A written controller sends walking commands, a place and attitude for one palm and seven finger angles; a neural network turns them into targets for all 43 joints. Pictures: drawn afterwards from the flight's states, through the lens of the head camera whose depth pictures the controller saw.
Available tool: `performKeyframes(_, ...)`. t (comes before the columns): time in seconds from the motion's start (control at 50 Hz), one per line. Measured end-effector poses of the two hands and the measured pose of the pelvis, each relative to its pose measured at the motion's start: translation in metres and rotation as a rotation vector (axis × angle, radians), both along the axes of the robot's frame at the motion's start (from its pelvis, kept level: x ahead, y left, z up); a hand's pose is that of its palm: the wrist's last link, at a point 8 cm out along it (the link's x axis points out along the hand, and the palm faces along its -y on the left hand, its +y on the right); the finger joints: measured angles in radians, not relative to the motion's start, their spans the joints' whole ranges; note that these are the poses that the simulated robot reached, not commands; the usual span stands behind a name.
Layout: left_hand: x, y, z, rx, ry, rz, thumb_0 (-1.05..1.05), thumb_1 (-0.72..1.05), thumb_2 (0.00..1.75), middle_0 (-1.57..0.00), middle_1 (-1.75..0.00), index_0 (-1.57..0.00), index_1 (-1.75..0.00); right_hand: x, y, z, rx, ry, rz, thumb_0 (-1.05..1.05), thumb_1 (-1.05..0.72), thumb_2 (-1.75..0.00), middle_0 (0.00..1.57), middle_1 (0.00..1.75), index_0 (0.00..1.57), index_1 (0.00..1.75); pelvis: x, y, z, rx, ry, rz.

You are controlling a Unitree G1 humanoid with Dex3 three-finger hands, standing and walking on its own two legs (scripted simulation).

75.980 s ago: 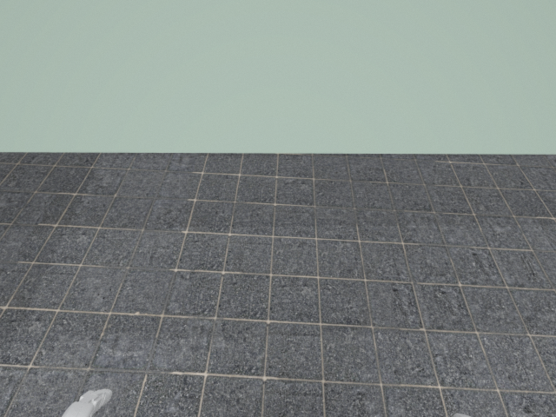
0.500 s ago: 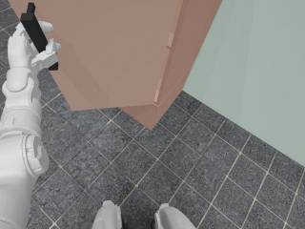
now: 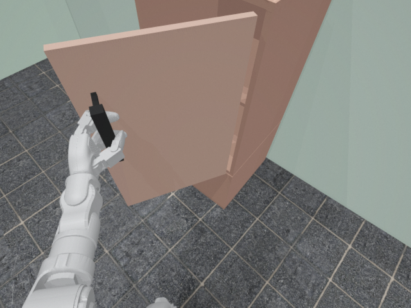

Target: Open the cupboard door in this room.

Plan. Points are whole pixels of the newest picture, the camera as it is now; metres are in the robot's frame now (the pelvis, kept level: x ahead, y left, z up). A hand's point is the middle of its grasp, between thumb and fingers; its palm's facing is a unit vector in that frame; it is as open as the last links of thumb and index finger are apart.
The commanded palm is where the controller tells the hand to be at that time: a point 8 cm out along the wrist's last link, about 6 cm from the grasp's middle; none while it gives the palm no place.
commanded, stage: pull the door open along its arc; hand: left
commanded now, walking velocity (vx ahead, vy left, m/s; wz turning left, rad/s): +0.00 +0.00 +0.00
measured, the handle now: (106, 129) +0.46 +0.20 +0.07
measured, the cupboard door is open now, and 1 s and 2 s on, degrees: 61 89 93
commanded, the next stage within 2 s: open thumb and fingers to let go in 0.58 s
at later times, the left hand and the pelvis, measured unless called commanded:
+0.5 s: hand (163, 191) +0.32 +0.07 +0.07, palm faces +0.44 -0.90 +0.01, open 6.3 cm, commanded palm +0.25 +0.11 +0.06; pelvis -0.01 -0.04 +0.00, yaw +4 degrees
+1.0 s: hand (178, 198) +0.30 +0.05 +0.06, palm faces +0.44 -0.90 -0.01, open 8.4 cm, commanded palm +0.25 +0.09 +0.06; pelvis -0.01 -0.05 +0.00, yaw +6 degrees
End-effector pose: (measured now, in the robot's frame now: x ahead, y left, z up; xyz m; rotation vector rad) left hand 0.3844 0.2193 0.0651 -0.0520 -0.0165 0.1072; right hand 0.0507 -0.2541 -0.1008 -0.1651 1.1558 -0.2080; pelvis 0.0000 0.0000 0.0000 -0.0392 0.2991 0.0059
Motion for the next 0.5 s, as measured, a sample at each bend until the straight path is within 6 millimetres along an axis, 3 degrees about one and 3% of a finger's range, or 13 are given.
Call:
performKeyframes(0.14,-0.048,-0.037,-0.001,-0.041,-0.006,0.201,0.01,0.66,0.72,-0.35,-1.33,-0.35,-1.3,0.062,0.012,0.006,0.037,-0.171,0.115,0.01,-0.9,-0.9,0.2,0.3,0.2,0.3,-0.004,-0.003,0.0,0.017,-0.037,0.009)
performKeyframes(0.24,-0.074,-0.063,0.002,0.004,0.007,0.297,0.01,0.65,0.72,-0.35,-1.31,-0.34,-1.31,0.088,0.021,0.008,0.064,-0.233,0.176,0.01,-0.9,-0.9,0.2,0.3,0.2,0.3,-0.008,-0.011,-0.002,0.027,-0.067,0.024)
performKeyframes(0.34,-0.089,-0.082,0.004,0.014,0.027,0.365,0.01,0.65,0.73,-0.35,-1.3,-0.34,-1.31,0.097,0.021,0.01,0.07,-0.249,0.203,0.01,-0.9,-0.9,0.2,0.3,0.2,0.3,-0.011,-0.022,-0.001,0.035,-0.093,0.041)
performKeyframes(0.5,-0.112,-0.108,0.005,0.034,0.045,0.352,0.0,0.66,0.73,-0.32,-1.31,-0.33,-1.32,0.09,0.003,0.007,0.061,-0.23,0.195,0.01,-0.9,-0.9,0.2,0.3,0.2,0.3,-0.01,-0.036,0.003,0.047,-0.115,0.055)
